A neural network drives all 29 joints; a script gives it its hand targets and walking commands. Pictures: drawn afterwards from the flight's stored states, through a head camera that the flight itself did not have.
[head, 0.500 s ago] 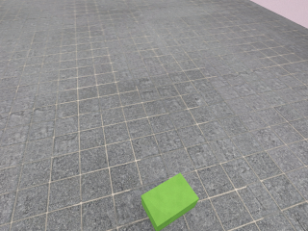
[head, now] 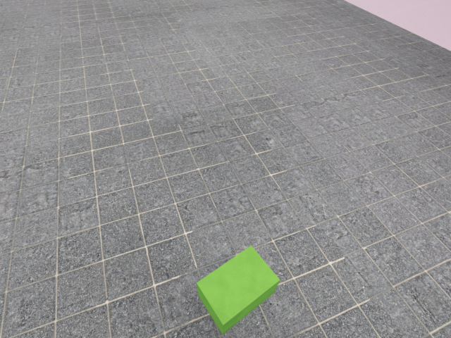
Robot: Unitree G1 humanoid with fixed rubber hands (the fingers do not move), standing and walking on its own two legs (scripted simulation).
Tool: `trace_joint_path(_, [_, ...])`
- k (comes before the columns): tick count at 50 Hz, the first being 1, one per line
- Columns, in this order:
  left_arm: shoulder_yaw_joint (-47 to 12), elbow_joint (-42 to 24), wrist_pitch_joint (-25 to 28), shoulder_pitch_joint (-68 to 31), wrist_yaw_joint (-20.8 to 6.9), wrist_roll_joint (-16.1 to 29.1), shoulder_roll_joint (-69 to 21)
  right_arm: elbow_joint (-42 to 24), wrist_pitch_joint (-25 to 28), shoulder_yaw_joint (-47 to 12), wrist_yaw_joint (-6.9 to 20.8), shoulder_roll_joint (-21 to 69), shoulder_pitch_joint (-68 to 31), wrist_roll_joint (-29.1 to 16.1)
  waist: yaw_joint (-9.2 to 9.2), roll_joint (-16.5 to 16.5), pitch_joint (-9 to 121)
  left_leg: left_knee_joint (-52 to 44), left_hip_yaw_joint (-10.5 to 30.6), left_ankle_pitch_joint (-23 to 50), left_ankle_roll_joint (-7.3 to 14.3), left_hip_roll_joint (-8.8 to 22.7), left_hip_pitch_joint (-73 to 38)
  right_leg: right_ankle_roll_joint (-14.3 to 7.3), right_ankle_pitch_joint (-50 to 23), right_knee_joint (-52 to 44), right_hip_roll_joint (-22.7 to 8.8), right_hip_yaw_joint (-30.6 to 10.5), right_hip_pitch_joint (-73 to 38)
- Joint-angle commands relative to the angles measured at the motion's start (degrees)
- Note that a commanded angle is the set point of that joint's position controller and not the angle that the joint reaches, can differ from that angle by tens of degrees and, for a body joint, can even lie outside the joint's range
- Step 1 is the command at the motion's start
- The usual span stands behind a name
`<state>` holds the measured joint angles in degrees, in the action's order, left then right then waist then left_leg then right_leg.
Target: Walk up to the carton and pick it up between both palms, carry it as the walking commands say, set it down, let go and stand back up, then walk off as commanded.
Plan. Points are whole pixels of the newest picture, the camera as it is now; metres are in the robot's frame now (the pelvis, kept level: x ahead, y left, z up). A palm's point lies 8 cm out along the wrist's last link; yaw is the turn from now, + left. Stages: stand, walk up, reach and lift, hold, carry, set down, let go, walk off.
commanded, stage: walk up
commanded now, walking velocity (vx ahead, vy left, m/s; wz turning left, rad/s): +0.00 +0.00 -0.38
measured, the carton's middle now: (237, 288) +0.46 -0.07 -0.69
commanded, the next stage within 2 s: none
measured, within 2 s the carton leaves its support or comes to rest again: neither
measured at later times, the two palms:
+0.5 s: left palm out of the picture +0.10 +0.22 -0.13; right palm out of the picture -0.03 -0.26 -0.16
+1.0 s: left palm out of the picture +0.05 +0.23 -0.14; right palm out of the picture -0.04 -0.21 -0.13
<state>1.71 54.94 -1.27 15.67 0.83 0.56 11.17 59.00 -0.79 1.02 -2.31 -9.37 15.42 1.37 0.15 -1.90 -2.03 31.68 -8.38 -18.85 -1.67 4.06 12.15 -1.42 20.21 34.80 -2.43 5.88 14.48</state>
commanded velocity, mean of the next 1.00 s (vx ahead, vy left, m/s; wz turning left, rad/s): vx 0.00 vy -0.01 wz -0.22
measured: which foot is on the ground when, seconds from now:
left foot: down 0.00-0.48, up 0.50-0.86, down 0.88-1.00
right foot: down 0.00-0.88, up 0.90-1.00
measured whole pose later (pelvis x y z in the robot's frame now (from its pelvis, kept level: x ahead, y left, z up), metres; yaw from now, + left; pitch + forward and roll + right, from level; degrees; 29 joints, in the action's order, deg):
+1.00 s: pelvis -0.04 +0.01 +0.01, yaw -11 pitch -1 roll +0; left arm 2.5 57.7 -2.8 12.9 0.9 -0.2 10.2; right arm 53.1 -0.5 1.1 -1.2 -7.5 15.2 0.8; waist -1.2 -1.0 -4.1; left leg 29.7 -3.9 -16.1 0.3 1.6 12.8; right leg 0.8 24.6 47.1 -1.2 3.4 22.7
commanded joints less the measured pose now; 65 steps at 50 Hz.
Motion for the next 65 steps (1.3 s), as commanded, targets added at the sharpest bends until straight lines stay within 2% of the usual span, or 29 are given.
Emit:
trace_joint_path(1, [1.85, -3.78, 0.97, 2.57, 0.48, 0.07, 6.74, -2.13, 0.8, 1.82, -0.59, -8.37, 3.17, -0.21, 0.11, 3.29, 1.01, -3.73, 6.24, 16.82, 3.3, 8.17, -3.72, -0.73, -16.82, -2.9, -5.17, -5.16, 4.79])
trace_joint_path(12, [2.54, -7.32, 1.0, 0.87, 0.4, 0.04, 10.8, -4.4, -0.1, 1.62, 0.11, -7.17, 3.63, -0.65, -1.47, -5.78, 2.35, 3.51, 1.44, 3.32, 1.32, 3.03, -7.05, -4.6, -16.18, -9.49, -7.95, -18.61, 12.47])
trace_joint_path(16, [2.3, -10.35, 0.64, -2.75, 0.32, -0.06, 7.89, -6.12, 0.22, 2.09, 0.18, -10.8, 2.98, -0.21, -3.06, 7.66, 3.13, -5.19, 9.17, 10.42, 5.96, 13.45, -10.5, -0.81, -9.75, 2.73, -1.26, -9.47, 19.12])
trace_joint_path(18, [2.34, -11.05, 0.61, -1.88, 0.3, -1.02, 5.56, -5.81, 0.69, 2.46, 0.25, -11.92, 2.21, -0.02, -1.75, 12.7, 4.47, -10.09, 14.3, 22.56, 10.15, 22.94, -11.21, 3.11, 10.49, 15.64, 0.02, -4.71, 19.71])
trace_joint_path(22, [2.96, -7.38, -0.33, 4.04, -0.57, -0.37, 5.39, -7.59, 0.47, 2.82, 0.92, -11.21, -6.19, -0.94, 3.65, 14.68, -0.87, -7.75, 3.08, 13.29, 5.27, 17.71, 0.72, 3.47, 4.7, 8.95, -1.83, -2.41, 6.88])
trace_joint_path(23, [3.24, -6.24, 0.05, 4.93, -0.61, 0.03, 6.32, -7.15, 0.21, 2.11, 1.44, -10.17, -6.71, -1.3, 5.48, 11.8, -1.96, -4.52, 1.3, 8.85, 3.04, 14.42, 3.98, 2.75, -1.58, 1.94, -1.11, -1.98, 1.49])
trace_joint_path(24, [3.83, -4.88, 0.53, 6.98, -0.14, -0.71, 8.95, -7.57, -0.33, 1.46, 1.81, -8.51, -7.09, -1.8, 6.37, -1.77, -2.91, 7.25, -4.54, 1.69, 0.08, 7.19, 6.68, 0.24, -11.53, -11.59, -6.75, -11.91, 0.35])
trace_joint_path(25, [4.01, -4.29, 1.04, 10.34, 0.38, -1.89, 15.31, -7.28, -1.07, 0.98, 1.61, -5.55, -5.28, -1.96, 6.75, -18.38, -3.1, 25.4, -2.9, -17.9, -3.58, -2.42, 15.57, -6.41, -27.16, -22.19, -18.94, -33.57, -0.16])
trace_joint_path(26, [3.34, -3.68, 1.29, 11.02, 0.66, -0.73, 13.17, -7.88, -2.2, 0.15, 1.94, -4.19, -5.4, -2.18, 6.19, -13.88, -0.39, 30.26, 4.13, -20.42, -4.04, -0.96, 12.91, -11.26, -25.96, -23.29, -20.2, -33.55, 2.6])
trace_joint_path(27, [4.79, -2.69, 1.06, 7.71, 0.6, -1.95, 14.86, -10.34, -2.16, 0.97, 1.23, -8.29, -4.12, -1.0, 1.01, -11.42, -0.04, 33.41, 6.39, -16.93, -2.81, -3.93, 20.56, -10.3, -21.16, -17.59, -16.98, -32.61, -2.51])
trace_joint_path(29, [3.87, -2.68, 1.25, 2.58, 2.68, -0.56, 9.66, -8.46, -1.3, 1.92, 2.53, -6.9, -0.06, -0.65, -1.44, -4.24, 4.05, 36.26, 5.92, -9.21, -1.62, -1.28, 21.35, -8.42, -21.37, -14.68, -18.35, -17.65, -9.24])
trace_joint_path(30, [1.81, -3.74, 1.39, 3.33, 2.57, -0.11, 6.61, -8.82, -1.15, 0.56, 2.75, -3.44, -2.86, -2.43, 2.99, -6.36, -1.99, 39.95, 4.84, -11.43, -3.02, 0.79, 16.86, -9.82, -27.97, -19.48, -18.88, -16.89, -3.26])
trace_joint_path(31, [1.9, -1.34, 1.67, 6.7, 1.34, -1.7, 7.25, -10.0, -0.55, 0.08, 1.64, -5.51, -4.0, -0.36, 2.01, -5.34, -3.38, 35.51, 7.93, -10.61, -2.16, 0.58, 15.55, -8.91, -40.13, -16.24, -15.03, -21.64, 0.74])
trace_joint_path(36, [3.18, -3.27, 2.39, 0.5, 1.7, -1.39, 7.01, -8.53, -0.33, 1.83, 2.13, -2.57, 3.69, -0.19, -2.7, -5.35, 6.24, 21.25, 5.89, -2.38, -2.68, 0.04, 14.07, -6.81, -23.53, -16.3, -14.52, -11.41, -10.08])
trace_joint_path(40, [2.99, -1.97, 1.14, 4.39, 0.11, -1.52, 10.71, -10.9, -0.33, 0.26, 1.5, -5.61, -4.44, -2.28, 1.77, -5.91, 1.61, 6.71, 3.13, -9.02, -2.3, -3.35, -1.25, -8.34, -22.91, -18.42, -11.61, -19.83, 4.33])
trace_joint_path(42, [4.47, -1.27, 0.7, -4.35, 0.13, -0.93, 10.51, -9.15, 0.67, 2.03, 1.36, -5.57, 3.4, -2.41, -5.69, -2.82, 4.42, -6.58, 4.37, 0.79, 0.41, -4.39, -8.99, -4.94, -17.29, -11.84, -7.7, -11.75, 7.39])
trace_joint_path(43, [3.36, -4.45, 1.1, -5.53, 1.26, -0.28, 8.36, -5.8, 0.66, 2.08, 1.74, -3.09, 14.19, -0.34, -7.57, 0.56, 7.39, -10.32, 6.8, 11.03, 1.56, 1.31, -8.18, -0.83, -12.65, -5.41, -7.98, -3.78, 2.26])
trace_joint_path(46, [1.74, -5.99, 0.77, -6.89, 1.14, -0.19, 4.21, -7.76, 0.72, 3.18, 0.73, -9.09, 9.07, 0.47, -5.5, 16.05, 0.5, -16.83, 30.57, 21.29, 13.19, 18.99, -2.36, 2.64, 12.91, 12.27, 1.63, -4.5, 13.45])
trace_joint_path(48, [1.78, -1.01, 0.13, -3.9, -0.18, -1.15, 2.8, -9.05, 1.47, 3.28, 0.21, -10.38, -1.5, -0.91, -1.38, 18.12, -0.29, -17.82, 19.77, 14.44, 12.61, 16.75, -7.2, 2.64, 4.92, 18.66, -1.87, -3.29, 17.34])
trace_joint_path(49, [1.82, -3.25, -0.11, -7.18, 0.31, -0.5, 5.57, -8.51, 0.84, 2.37, 0.76, -10.07, 2.54, -0.77, -2.89, 17.1, -3.25, -17.23, 27.76, 19.67, 9.96, 12.14, -1.38, 3.33, 5.06, 17.31, 0.5, -3.79, 15.96])
trace_joint_path(51, [1.87, -1.85, -0.15, -6.86, 0.35, -1.37, 4.82, -7.82, 0.94, 2.76, 0.71, -10.43, 3.91, -0.74, -2.57, 10.96, -1.82, -15.25, 25.88, 26.45, 11.44, 12.04, -3.92, 3.42, 5.17, 18.52, -0.23, -3.07, 15.82])
trace_joint_path(54, [0.72, -0.71, -0.27, 0.24, -0.94, -0.43, 2.19, -6.95, 1.88, 1.41, -0.01, -8.52, -0.28, -0.06, 0.41, 12.87, 0.8, -16.32, 9.72, 14.42, 8.53, 12.74, -4.54, 3.58, 1.47, 13.19, -0.45, -2.04, 8.27])
trace_joint_path(56, [3.46, -2.85, -0.24, -10.74, -1.46, -1.35, 4.58, -6.35, 1.5, 3.43, 0.68, -11.2, 2.41, -1.09, -3.59, 14.45, -1.44, -15.54, 10.44, 10.48, 8.06, 9.44, -1.39, 4.28, 1.75, 7.62, -0.71, 1.59, 9.42])
trace_joint_path(57, [2.25, -5.74, 0.04, -9.22, 0.35, -0.51, 5.64, -5.86, 0.75, 3.16, 0.89, -9.3, 5.81, -0.51, -2.59, 10.68, -4.02, -12.22, 19.73, 19.8, 8.2, 9.39, 6.27, 3.51, 6.88, -0.71, 1.25, -2.12, 2.04])
trace_joint_path(58, [1.81, -4.16, 0.46, -4.52, 1.01, -0.33, 4.27, -7.67, 0.13, 2.79, 1.18, -8.32, 3.17, -0.21, -0.58, 9.3, -3.86, -8.84, 17.18, 24.28, 7.67, 8.63, 8.59, 2.82, 3.52, -6.98, 0.19, -1.2, -3.16])
trace_joint_path(59, [1.97, -2.5, 0.75, 1.72, 1.33, -0.78, 4.04, -9.49, -0.25, 2.74, 1.46, -8.17, 1.86, -0.2, 1.17, 6.43, -0.46, -4.27, 14.02, 17.89, 6.38, 5.87, 12.84, 2.08, -1.28, -13.45, -2.17, -1.78, -11.06])
trace_joint_path(61, [4.75, -3.41, 1.16, 4.35, 1.65, -2.22, 13.34, -12.57, 0.43, 1.2, 1.89, -2.02, 0.86, -0.22, 2.87, -20.92, 5.1, 18.59, 3.39, -9.05, 1.03, -3.3, 24.41, -4.27, 1.6, -26.34, -27.4, -25.45, -14.48])
trace_joint_path(62, [3.35, -4.35, 1.08, 1.65, 0.79, -1.99, 12.93, -10.85, -0.4, -0.3, 2.31, -1.96, 0.62, 0.54, 4.37, -16.14, 1.57, 25.69, 7.8, -12.27, -0.73, -0.32, 19.37, -8.56, -3.23, -27.46, -27.37, -22.63, -4.86])
trace_joint_path(65, [0.79, -5.29, 1.73, -7.11, -0.09, -2.3, 6.33, -3.85, -0.9, 0.78, 1.8, -2.58, 7.85, 0.18, -1.99, -9.25, -0.47, 22.73, 6.08, -6.19, -0.88, -1.33, 5.97, -4.46, -15.25, -22.23, -14.24, -10.67, 4.93])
